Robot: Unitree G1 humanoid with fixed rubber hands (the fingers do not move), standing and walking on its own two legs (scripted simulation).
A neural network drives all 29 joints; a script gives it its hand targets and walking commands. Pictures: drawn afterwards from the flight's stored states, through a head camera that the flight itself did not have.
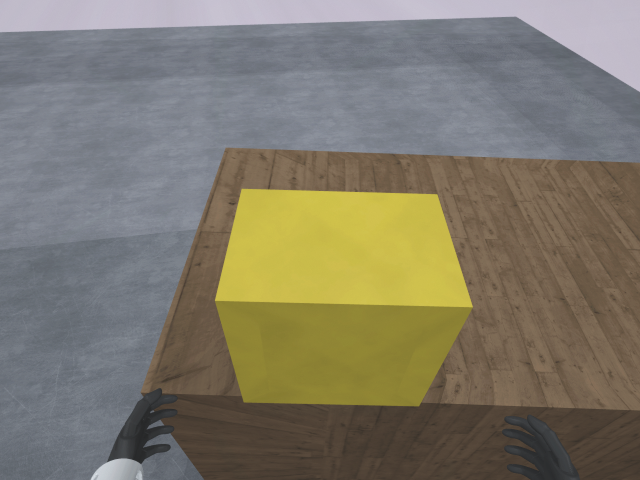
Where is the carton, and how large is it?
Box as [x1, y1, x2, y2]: [215, 189, 472, 405]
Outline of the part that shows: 242,189 215,302 243,401 418,405 472,307 437,195 409,193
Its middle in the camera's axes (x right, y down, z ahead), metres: +0.03 +0.10 +0.58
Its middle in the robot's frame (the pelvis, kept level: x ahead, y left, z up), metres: +0.37 +0.01 -0.01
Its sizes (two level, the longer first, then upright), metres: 0.278 0.191 0.277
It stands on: a pedestal, 0.63 m high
